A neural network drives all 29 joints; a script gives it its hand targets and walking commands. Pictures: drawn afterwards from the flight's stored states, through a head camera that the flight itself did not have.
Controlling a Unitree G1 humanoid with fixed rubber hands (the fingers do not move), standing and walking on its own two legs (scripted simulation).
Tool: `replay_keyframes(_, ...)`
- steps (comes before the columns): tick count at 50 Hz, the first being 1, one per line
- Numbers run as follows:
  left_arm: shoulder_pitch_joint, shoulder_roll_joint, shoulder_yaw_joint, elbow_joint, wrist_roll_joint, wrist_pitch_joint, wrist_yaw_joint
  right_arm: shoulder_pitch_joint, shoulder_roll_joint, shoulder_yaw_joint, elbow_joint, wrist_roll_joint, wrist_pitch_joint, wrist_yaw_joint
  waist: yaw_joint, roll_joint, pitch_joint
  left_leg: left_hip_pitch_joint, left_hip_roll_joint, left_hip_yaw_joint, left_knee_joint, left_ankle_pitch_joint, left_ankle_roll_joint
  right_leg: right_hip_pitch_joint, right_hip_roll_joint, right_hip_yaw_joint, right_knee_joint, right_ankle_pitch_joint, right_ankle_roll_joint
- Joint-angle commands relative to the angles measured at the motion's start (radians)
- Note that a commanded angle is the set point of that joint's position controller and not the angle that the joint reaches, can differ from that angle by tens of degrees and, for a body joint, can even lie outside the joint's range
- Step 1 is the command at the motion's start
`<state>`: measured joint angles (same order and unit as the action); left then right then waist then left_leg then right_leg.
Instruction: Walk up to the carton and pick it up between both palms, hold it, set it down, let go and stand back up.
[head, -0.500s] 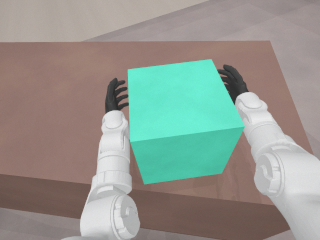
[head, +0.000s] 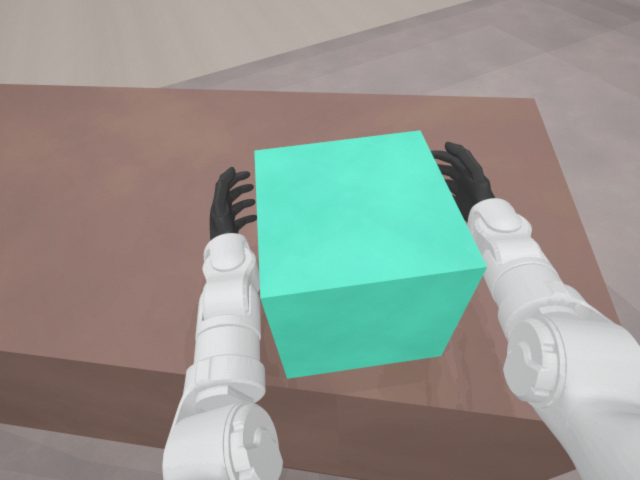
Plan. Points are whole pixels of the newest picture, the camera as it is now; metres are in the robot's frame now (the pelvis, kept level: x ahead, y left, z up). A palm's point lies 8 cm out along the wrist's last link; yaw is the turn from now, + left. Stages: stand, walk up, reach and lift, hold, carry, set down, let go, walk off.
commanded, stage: set down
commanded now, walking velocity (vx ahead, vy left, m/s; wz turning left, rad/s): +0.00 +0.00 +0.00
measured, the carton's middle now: (351, 258) +0.39 +0.06 +0.05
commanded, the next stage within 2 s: none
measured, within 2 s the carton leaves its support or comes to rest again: neither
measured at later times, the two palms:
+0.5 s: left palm (226, 230) +0.37 +0.22 +0.11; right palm (471, 202) +0.47 -0.09 +0.10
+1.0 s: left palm (233, 248) +0.36 +0.21 +0.08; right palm (513, 205) +0.48 -0.14 +0.09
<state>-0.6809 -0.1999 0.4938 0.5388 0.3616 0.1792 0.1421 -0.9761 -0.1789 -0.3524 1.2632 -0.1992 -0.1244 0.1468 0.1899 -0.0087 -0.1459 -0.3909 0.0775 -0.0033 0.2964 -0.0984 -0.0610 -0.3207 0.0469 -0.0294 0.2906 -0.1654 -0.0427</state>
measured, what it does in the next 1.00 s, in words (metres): stands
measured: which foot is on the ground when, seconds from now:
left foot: down 0.00-1.00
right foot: down 0.00-1.00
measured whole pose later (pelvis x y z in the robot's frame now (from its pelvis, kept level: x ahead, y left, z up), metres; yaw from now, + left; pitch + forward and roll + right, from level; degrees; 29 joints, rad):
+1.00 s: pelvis -0.02 +0.00 -0.01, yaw -1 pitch +18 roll -1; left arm -0.74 -0.04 0.25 0.75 -0.02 0.11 0.23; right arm -1.09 -0.45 0.13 1.31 0.32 -0.06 0.15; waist 0.27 0.07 -0.17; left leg -0.59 0.10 0.01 0.36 -0.08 -0.06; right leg -0.54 0.06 -0.02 0.37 -0.14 -0.04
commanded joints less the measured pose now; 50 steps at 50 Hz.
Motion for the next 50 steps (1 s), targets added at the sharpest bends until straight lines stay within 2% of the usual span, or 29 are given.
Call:
replay_keyframes(1, -0.402, -0.376, -0.239, 0.001, 0.01, -0.034, -0.032, -0.457, 0.384, 0.092, -0.107, -0.017, -0.063, 0.073, -0.007, -0.053, -0.372, 0.286, -0.067, 0.128, 0.048, 0.392, 0.034, 0.113, -0.005, -0.059, -0.023, 0.21, 0.035)
replay_keyframes(2, -0.431, -0.388, -0.265, -0.023, 0.0, -0.039, -0.026, -0.454, 0.382, 0.073, -0.111, -0.024, -0.067, 0.07, -0.034, -0.053, -0.397, 0.299, -0.064, 0.124, 0.059, 0.378, 0.026, 0.088, 0.009, -0.071, -0.02, 0.153, 0.022)
replay_keyframes(4, -0.406, -0.389, -0.257, -0.034, 0.009, -0.041, -0.019, -0.415, 0.362, 0.047, -0.077, -0.031, -0.06, 0.077, -0.029, -0.02, -0.398, 0.329, -0.061, 0.13, 0.052, 0.399, 0.024, 0.072, 0.01, -0.067, -0.036, 0.133, 0.009)
replay_keyframes(6, -0.34, -0.362, -0.214, 0.012, 0.03, -0.022, -0.035, -0.404, 0.379, 0.084, -0.075, -0.025, -0.044, 0.079, 0.01, -0.051, -0.301, 0.289, -0.062, 0.125, 0.038, 0.38, 0.042, 0.116, -0.005, -0.052, -0.035, 0.181, 0.031)
replay_keyframes(7, -0.352, -0.371, -0.227, -0.007, 0.028, -0.024, -0.033, -0.403, 0.372, 0.072, -0.106, -0.022, -0.056, 0.083, -0.009, -0.057, -0.355, 0.293, -0.063, 0.131, 0.038, 0.374, 0.039, 0.107, 0.009, -0.064, -0.023, 0.191, 0.033)
replay_keyframes(8, -0.357, -0.37, -0.218, -0.008, 0.026, -0.034, -0.034, -0.422, 0.398, 0.096, -0.125, -0.018, -0.067, 0.083, 0.017, -0.044, -0.365, 0.262, -0.06, 0.132, 0.045, 0.397, 0.041, 0.127, 0.0, -0.056, -0.007, 0.238, 0.039)
replay_keyframes(11, -0.364, -0.379, -0.239, -0.02, 0.033, -0.028, -0.033, -0.397, 0.375, 0.061, -0.1, -0.028, -0.064, 0.081, -0.021, -0.023, -0.39, 0.334, -0.058, 0.125, 0.061, 0.444, 0.028, 0.069, 0.006, -0.07, -0.023, 0.186, 0.02)
replay_keyframes(12, -0.342, -0.38, -0.224, -0.034, 0.034, -0.036, -0.03, -0.387, 0.379, 0.083, -0.096, -0.014, -0.068, 0.08, 0.002, -0.012, -0.368, 0.338, -0.06, 0.134, 0.066, 0.473, 0.023, 0.095, 0.006, -0.059, -0.026, 0.204, 0.021)
replay_keyframes(13, -0.349, -0.389, -0.254, -0.041, 0.013, -0.041, -0.034, -0.4, 0.379, 0.062, -0.127, -0.034, -0.074, 0.076, -0.027, -0.036, -0.392, 0.331, -0.067, 0.126, 0.066, 0.476, 0.027, 0.09, 0.005, -0.069, -0.024, 0.234, 0.027)
replay_keyframes(14, -0.321, -0.376, -0.223, -0.01, 0.024, -0.042, -0.039, -0.397, 0.373, 0.079, -0.095, -0.025, -0.078, 0.076, -0.003, -0.05, -0.34, 0.327, -0.059, 0.125, 0.062, 0.499, 0.027, 0.099, 0.014, -0.063, -0.019, 0.252, 0.034)
replay_keyframes(16, -0.328, -0.34, -0.233, -0.024, 0.019, -0.038, -0.026, -0.39, 0.316, 0.058, -0.109, -0.032, -0.069, 0.071, -0.014, -0.047, -0.361, 0.311, -0.057, 0.13, 0.063, 0.447, 0.031, 0.07, 0.008, -0.065, -0.015, 0.208, 0.026)
replay_keyframes(18, -0.322, -0.299, -0.224, -0.023, 0.007, -0.038, -0.009, -0.391, 0.254, 0.07, -0.093, 0.002, -0.067, 0.064, -0.012, -0.023, -0.357, 0.322, -0.058, 0.125, 0.054, 0.428, 0.032, 0.072, 0.01, -0.057, -0.032, 0.162, 0.015)
replay_keyframes(19, -0.317, -0.264, -0.211, -0.02, 0.003, -0.038, 0.006, -0.41, 0.228, 0.088, -0.121, 0.024, -0.064, 0.058, 0.014, -0.048, -0.346, 0.303, -0.057, 0.133, 0.056, 0.412, 0.038, 0.069, 0.014, -0.055, -0.023, 0.161, 0.019)
replay_keyframes(21, -0.299, -0.055, -0.173, 0.031, -0.047, -0.051, 0.045, -0.388, -0.023, 0.09, -0.082, 0.073, -0.055, 0.018, 0.013, -0.063, -0.346, 0.273, -0.067, 0.131, 0.064, 0.438, 0.04, 0.114, 0.015, -0.028, -0.019, 0.217, 0.021)
replay_keyframes(22, -0.31, -0.03, -0.199, 0.007, -0.069, -0.055, 0.073, -0.4, -0.088, 0.113, -0.062, 0.123, -0.053, -0.001, -0.008, -0.039, -0.349, 0.299, -0.062, 0.126, 0.067, 0.446, 0.035, 0.076, 0.026, -0.033, -0.023, 0.182, 0.014)
replay_keyframes(28, -0.453, 0.106, -0.279, 0.025, -0.246, -0.06, 0.149, -0.585, -0.273, 0.329, -0.087, 0.382, -0.016, -0.062, 0.042, -0.011, -0.592, 0.299, -0.058, 0.103, 0.129, 0.51, 0.006, 0.071, 0.057, -0.01, 0.019, 0.257, 0.008)
replay_keyframes(30, -0.47, 0.104, -0.319, 0.039, -0.289, -0.051, 0.15, -0.606, -0.311, 0.356, -0.043, 0.43, -0.005, -0.066, 0.022, 0.004, -0.574, 0.264, -0.057, 0.09, 0.135, 0.477, -0.004, 0.034, 0.061, -0.011, 0.026, 0.215, 0.003)
replay_keyframes(31, -0.426, 0.13, -0.302, 0.056, -0.308, -0.044, 0.146, -0.56, -0.319, 0.375, 0.001, 0.431, 0.014, -0.066, 0.016, -0.042, -0.546, 0.247, -0.058, 0.09, 0.137, 0.479, 0.015, 0.049, 0.066, -0.002, 0.02, 0.233, 0.004)
replay_keyframes(34, -0.441, 0.178, -0.279, 0.072, -0.332, -0.045, 0.145, -0.625, -0.335, 0.419, -0.06, 0.466, 0.037, -0.056, 0.067, -0.104, -0.59, 0.183, -0.056, 0.092, 0.13, 0.437, 0.027, 0.064, 0.061, 0.003, 0.043, 0.239, 0.022)
replay_keyframes(35, -0.429, 0.179, -0.271, 0.077, -0.33, -0.043, 0.138, -0.58, -0.343, 0.433, 0.005, 0.472, 0.052, -0.049, 0.048, -0.075, -0.554, 0.167, -0.058, 0.096, 0.127, 0.43, 0.021, 0.076, 0.056, 0.007, 0.045, 0.245, 0.026)
replay_keyframes(37, -0.465, 0.193, -0.269, 0.045, -0.339, -0.047, 0.136, -0.604, -0.354, 0.43, -0.043, 0.484, 0.056, -0.037, 0.053, -0.071, -0.629, 0.154, -0.061, 0.087, 0.123, 0.421, 0.025, 0.083, 0.06, 0.009, 0.06, 0.252, 0.03)
replay_keyframes(39, -0.468, 0.221, -0.259, 0.089, -0.358, -0.092, 0.112, -0.635, -0.332, 0.439, -0.079, 0.47, 0.035, -0.038, 0.057, -0.141, -0.67, 0.078, -0.07, 0.098, 0.135, 0.416, 0.034, 0.141, 0.046, 0.021, 0.091, 0.371, 0.049)
replay_keyframes(41, -0.427, 0.232, -0.249, 0.044, -0.333, -0.084, 0.11, -0.583, -0.37, 0.433, -0.022, 0.496, 0.039, -0.022, 0.055, -0.082, -0.608, 0.066, -0.068, 0.086, 0.112, 0.393, 0.016, 0.175, 0.049, 0.021, 0.092, 0.334, 0.046)
replay_keyframes(43, -0.408, 0.24, -0.246, 0.071, -0.348, -0.083, 0.105, -0.575, -0.366, 0.451, -0.052, 0.502, 0.042, -0.01, 0.068, -0.124, -0.6, 0.035, -0.068, 0.085, 0.106, 0.34, 0.029, 0.161, 0.043, 0.026, 0.093, 0.312, 0.053)
replay_keyframes(44, -0.36, 0.229, -0.254, 0.01, -0.36, -0.09, 0.102, -0.522, -0.366, 0.444, -0.089, 0.497, 0.035, -0.005, 0.037, -0.137, -0.629, 0.043, -0.061, 0.082, 0.1, 0.379, 0.023, 0.206, 0.048, 0.02, 0.103, 0.377, 0.058)
replay_keyframes(45, -0.39, 0.236, -0.25, 0.063, -0.371, -0.099, 0.092, -0.573, -0.346, 0.47, -0.101, 0.5, 0.029, -0.006, 0.064, -0.157, -0.63, -0.011, -0.073, 0.09, 0.109, 0.346, 0.037, 0.207, 0.042, 0.031, 0.108, 0.391, 0.061)
replay_keyframes(46, -0.391, 0.242, -0.25, 0.098, -0.371, -0.098, 0.086, -0.571, -0.348, 0.466, -0.088, 0.505, 0.029, 0.0, 0.055, -0.167, -0.588, -0.042, -0.073, 0.079, 0.095, 0.321, 0.039, 0.208, 0.029, 0.042, 0.111, 0.399, 0.074)
replay_keyframes(47, -0.416, 0.27, -0.236, 0.08, -0.367, -0.106, 0.09, -0.598, -0.361, 0.467, -0.092, 0.516, 0.028, 0.003, 0.076, -0.169, -0.6, -0.053, -0.072, 0.094, 0.086, 0.283, 0.042, 0.216, 0.027, 0.043, 0.109, 0.344, 0.074)
replay_keyframes(50, -0.394, 0.273, -0.251, 0.052, -0.387, -0.112, 0.089, -0.565, -0.38, 0.462, -0.096, 0.526, 0.021, 0.012, 0.064, -0.164, -0.618, -0.068, -0.068, 0.085, 0.093, 0.307, 0.039, 0.221, 0.026, 0.048, 0.123, 0.356, 0.075)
